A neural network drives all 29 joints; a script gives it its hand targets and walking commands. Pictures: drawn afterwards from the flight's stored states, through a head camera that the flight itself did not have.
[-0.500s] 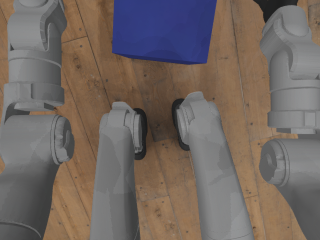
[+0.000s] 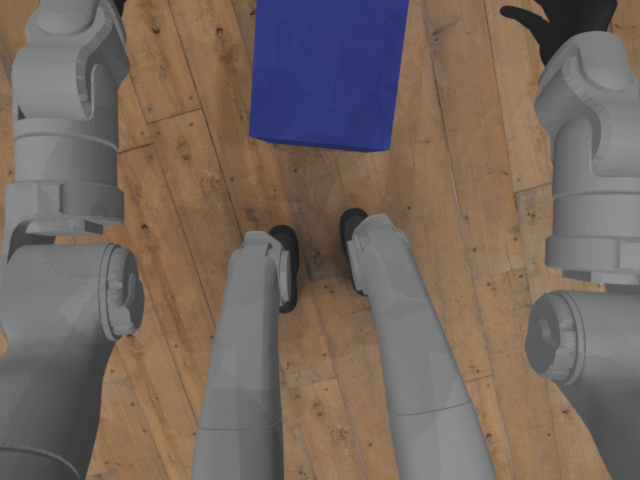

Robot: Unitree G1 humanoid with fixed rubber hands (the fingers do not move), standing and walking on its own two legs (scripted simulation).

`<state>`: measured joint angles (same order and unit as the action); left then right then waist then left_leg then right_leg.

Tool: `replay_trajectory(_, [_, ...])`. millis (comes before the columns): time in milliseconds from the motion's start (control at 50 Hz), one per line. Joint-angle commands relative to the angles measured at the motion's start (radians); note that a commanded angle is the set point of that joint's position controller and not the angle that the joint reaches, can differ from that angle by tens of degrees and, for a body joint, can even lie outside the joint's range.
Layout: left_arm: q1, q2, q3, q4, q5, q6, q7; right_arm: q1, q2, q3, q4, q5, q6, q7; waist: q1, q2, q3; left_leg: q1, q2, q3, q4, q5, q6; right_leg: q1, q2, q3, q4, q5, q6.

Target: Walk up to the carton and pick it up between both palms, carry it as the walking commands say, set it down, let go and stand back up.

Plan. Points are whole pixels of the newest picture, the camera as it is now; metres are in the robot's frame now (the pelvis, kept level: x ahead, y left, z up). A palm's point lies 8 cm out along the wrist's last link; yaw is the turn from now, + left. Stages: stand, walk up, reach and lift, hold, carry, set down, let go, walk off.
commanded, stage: set down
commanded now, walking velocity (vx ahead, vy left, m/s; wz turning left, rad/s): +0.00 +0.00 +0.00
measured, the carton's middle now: (326, 61) +0.56 -0.05 -0.48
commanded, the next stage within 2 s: let go in 0.16 s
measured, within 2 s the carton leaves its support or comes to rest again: neither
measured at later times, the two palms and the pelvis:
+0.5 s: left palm (74, 124) +0.44 +0.17 -0.06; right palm (604, 129) +0.39 -0.24 -0.06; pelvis +0.04 +0.00 +0.07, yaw +0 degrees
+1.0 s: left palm out of the picture +0.30 +0.23 +0.08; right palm out of the picture +0.27 -0.22 +0.07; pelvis +0.10 +0.00 +0.15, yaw +0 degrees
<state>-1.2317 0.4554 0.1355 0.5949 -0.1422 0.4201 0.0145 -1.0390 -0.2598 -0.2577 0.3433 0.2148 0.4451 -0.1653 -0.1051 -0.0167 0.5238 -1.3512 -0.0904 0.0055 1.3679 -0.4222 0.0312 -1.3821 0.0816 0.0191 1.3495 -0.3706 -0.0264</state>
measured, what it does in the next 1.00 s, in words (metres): rises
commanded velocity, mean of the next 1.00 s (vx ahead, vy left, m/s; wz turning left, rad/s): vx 0.00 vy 0.00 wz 0.00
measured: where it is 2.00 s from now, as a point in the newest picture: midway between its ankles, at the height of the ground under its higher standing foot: (323, 275)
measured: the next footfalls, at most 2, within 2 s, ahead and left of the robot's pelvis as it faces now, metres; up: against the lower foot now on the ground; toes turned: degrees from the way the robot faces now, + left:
none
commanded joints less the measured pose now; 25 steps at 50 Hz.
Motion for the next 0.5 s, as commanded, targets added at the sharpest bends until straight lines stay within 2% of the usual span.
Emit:
replay_trajectory(0, [-0.295,0.221,0.076,-0.097,0.043,-0.087,-0.013,-0.208,-0.108,-0.003,-0.024,-0.053,-0.073,0.008,0.029,0.077,-2.007,0.619,0.018,-0.08,-0.26,0.252,0.004,0.742,-0.056,0.027,-0.246,0.38,0.068])
replay_trajectory(20, [-0.279,0.177,0.039,-0.026,0.041,-0.099,-0.028,-0.197,-0.078,0.013,0.013,-0.059,-0.088,0.012,0.004,0.099,-1.946,0.581,0.022,-0.078,-0.272,0.226,0.003,0.741,-0.057,0.03,-0.272,0.372,0.069])
replay_trajectory(40, [-0.273,0.154,0.03,-0.036,0.032,-0.114,-0.035,-0.194,-0.078,-0.001,0.008,-0.074,-0.103,0.018,-0.004,0.083,-1.939,0.609,0.023,-0.088,-0.288,0.244,-0.003,0.721,-0.05,0.014,-0.267,0.369,0.074])
replay_trajectory(60, [-0.265,0.164,0.036,-0.032,0.037,-0.136,-0.037,-0.188,-0.088,-0.002,0.016,-0.072,-0.123,0.02,0.002,0.079,-1.879,0.616,0.028,-0.09,-0.303,0.25,-0.005,0.731,-0.05,0.021,-0.298,0.375,0.069])
replay_trajectory(80, [-0.25,0.147,0.036,-0.022,0.045,-0.15,-0.044,-0.185,-0.09,-0.024,-0.019,-0.086,-0.146,0.025,-0.004,0.102,-1.913,0.651,0.025,-0.083,-0.31,0.307,-0.01,0.745,-0.047,0.019,-0.305,0.413,0.074])
replay_trajectory(100, [-0.261,0.108,0.008,-0.032,0.033,-0.164,-0.038,-0.186,-0.096,-0.014,0.003,-0.093,-0.161,0.036,-0.026,0.088,-1.919,0.683,0.029,-0.093,-0.305,0.323,-0.018,0.727,-0.041,0.007,-0.306,0.421,0.066])
replay_trajectory(120, [-0.253,0.089,0.018,0.012,0.055,-0.177,-0.032,-0.194,-0.085,-0.018,0.045,-0.12,-0.177,0.039,-0.022,0.103,-1.866,0.649,0.029,-0.093,-0.32,0.303,-0.024,0.71,-0.042,0.01,-0.322,0.399,0.063])
replay_trajectory(140, [-0.198,0.081,0.025,-0.055,0.048,-0.199,-0.026,-0.167,-0.116,-0.038,-0.027,-0.127,-0.203,0.045,-0.029,0.094,-1.96,0.706,0.033,-0.103,-0.321,0.378,-0.028,0.785,-0.037,0.014,-0.314,0.5,0.059])
replay_trajectory(160, [-0.197,0.062,0.033,-0.036,0.072,-0.203,-0.012,-0.119,-0.11,-0.039,0.059,-0.147,-0.215,0.059,-0.022,0.114,-1.925,0.701,0.04,-0.1,-0.326,0.403,-0.036,0.745,-0.034,0.012,-0.313,0.493,0.053])
replay_trajectory(180, [-0.151,0.065,0.05,-0.057,0.079,-0.21,0.004,-0.115,-0.145,-0.034,-0.016,-0.146,-0.231,0.067,-0.029,0.077,-2.013,0.749,0.037,-0.097,-0.318,0.437,-0.034,0.823,-0.027,0.012,-0.318,0.551,0.056])
replay_trajectory(200, [-0.127,0.086,0.069,-0.134,0.099,-0.212,0.021,-0.076,-0.184,-0.05,-0.058,-0.159,-0.236,0.067,-0.025,0.075,-2.141,0.801,0.036,-0.088,-0.316,0.439,-0.038,0.904,-0.034,0.021,-0.321,0.561,0.056])
replay_trajectory(220, [0.031,0.029,0.036,-0.159,0.112,-0.202,0.041,0.071,-0.165,-0.019,-0.071,-0.182,-0.237,0.081,-0.021,0.061,-2.253,0.869,0.032,-0.086,-0.323,0.518,-0.044,0.992,-0.026,0.012,-0.313,0.636,0.05])
replay_trajectory(240, [0.005,0.054,0.037,-0.177,0.107,-0.191,0.062,0.017,-0.195,-0.022,-0.099,-0.178,-0.238,0.084,-0.007,0.038,-2.245,0.858,0.033,-0.088,-0.299,0.492,-0.036,0.94,-0.015,0.006,-0.295,0.573,0.057])
replay_trajectory(260, [0.041,0.041,0.017,-0.193,0.113,-0.179,0.072,0.087,-0.18,-0.015,-0.084,-0.184,-0.228,0.09,-0.014,0.037,-2.223,0.86,0.032,-0.08,-0.326,0.445,-0.035,0.954,-0.014,0.009,-0.319,0.534,0.056])
replay_trajectory(280, [0.219,0.019,0.002,-0.309,0.119,-0.179,0.076,0.262,-0.153,0.025,-0.202,-0.171,-0.218,0.098,-0.008,0.019,-2.44,0.973,0.018,-0.073,-0.319,0.565,-0.042,1.15,-0.004,0.021,-0.312,0.694,0.049])
replay_trajectory(300, [0.241,0.008,0.011,-0.359,0.122,-0.162,0.101,0.265,-0.205,0.02,-0.226,-0.196,-0.21,0.102,-0.01,-0.035,-2.424,0.92,0.026,-0.084,-0.315,0.57,-0.039,1.151,0.003,0.016,-0.279,0.715,0.05])
replay_trajectory(320, [0.315,-0.01,0.012,-0.403,0.13,-0.153,0.11,0.343,-0.213,0.029,-0.255,-0.206,-0.206,0.11,0.007,0.002,-2.358,0.931,0.023,-0.076,-0.339,0.538,-0.043,1.154,-0.002,0.039,-0.307,0.678,0.042])
replay_trajectory(340, [0.324,-0.025,0.006,-0.462,0.124,-0.146,0.118,0.354,-0.208,0.057,-0.29,-0.177,-0.202,0.121,-0.005,-0.028,-2.325,0.945,0.023,-0.085,-0.348,0.52,-0.04,1.138,0.001,0.033,-0.323,0.652,0.042])
replay_trajectory(360, [0.35,-0.03,0.016,-0.526,0.126,-0.148,0.126,0.37,-0.227,0.057,-0.357,-0.182,-0.206,0.125,0.012,-0.04,-2.281,0.963,0.022,-0.091,-0.361,0.548,-0.038,1.145,0.001,0.027,-0.327,0.664,0.042])
replay_trajectory(380, [0.427,-0.018,0.043,-0.582,0.14,-0.147,0.129,0.481,-0.218,0.051,-0.373,-0.176,-0.202,0.129,0.019,0.001,-2.308,1.001,0.019,-0.08,-0.362,0.555,-0.043,1.194,-0.002,0.046,-0.346,0.689,0.031])
replay_trajectory(400, [0.498,-0.043,0.012,-0.576,0.142,-0.147,0.128,0.537,-0.19,0.095,-0.352,-0.162,-0.197,0.135,0.031,-0.03,-2.158,0.975,0.02,-0.082,-0.399,0.513,-0.037,1.18,-0.006,0.04,-0.374,0.648,0.04])
replay_trajectory(420, [0.483,-0.043,0.033,-0.575,0.141,-0.154,0.125,0.527,-0.202,0.081,-0.341,-0.165,-0.209,0.135,0.024,-0.029,-2.038,0.914,0.027,-0.088,-0.409,0.461,-0.036,1.172,-0.015,0.047,-0.379,0.622,0.036])
replay_trajectory(440, [0.537,-0.04,0.026,-0.575,0.15,-0.159,0.122,0.559,-0.198,0.075,-0.338,-0.161,-0.21,0.144,0.036,-0.013,-1.94,0.917,0.026,-0.09,-0.434,0.45,-0.032,1.16,-0.02,0.038,-0.394,0.594,0.044])
replay_trajectory(460, [0.604,-0.063,0.021,-0.59,0.155,-0.169,0.113,0.612,-0.166,0.118,-0.363,-0.139,-0.215,0.156,0.053,0.002,-1.926,0.932,0.027,-0.09,-0.439,0.463,-0.032,1.209,-0.026,0.065,-0.415,0.63,0.038])
replay_trajectory(480, [0.621,-0.077,0.008,-0.571,0.15,-0.183,0.11,0.632,-0.153,0.109,-0.316,-0.138,-0.227,0.162,0.047,-0.003,-1.788,0.885,0.038,-0.092,-0.469,0.432,-0.031,1.189,-0.036,0.066,-0.436,0.597,0.041])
